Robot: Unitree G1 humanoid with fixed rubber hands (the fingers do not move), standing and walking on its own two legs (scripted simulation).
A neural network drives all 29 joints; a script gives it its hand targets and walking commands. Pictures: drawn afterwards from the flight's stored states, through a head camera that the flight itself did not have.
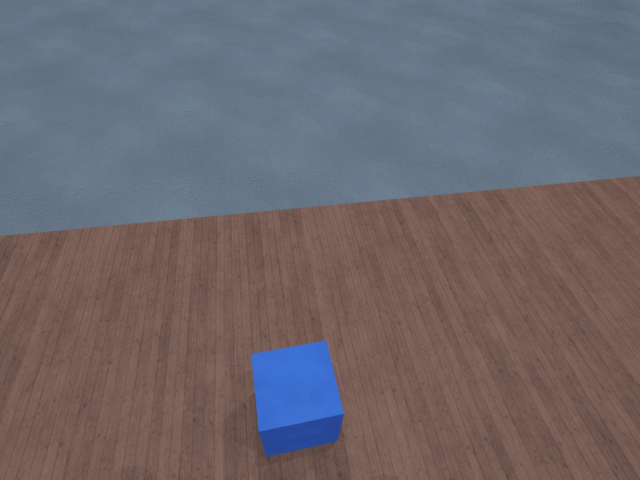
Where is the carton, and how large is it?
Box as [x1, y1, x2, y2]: [251, 341, 343, 456]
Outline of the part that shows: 326,341 251,354 258,429 266,456 331,442 337,439 343,412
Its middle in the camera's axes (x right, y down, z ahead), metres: -0.06 +0.45 +1.10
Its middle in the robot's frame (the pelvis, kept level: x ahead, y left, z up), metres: +0.44 +0.05 -0.65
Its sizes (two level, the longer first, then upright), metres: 0.210 0.200 0.250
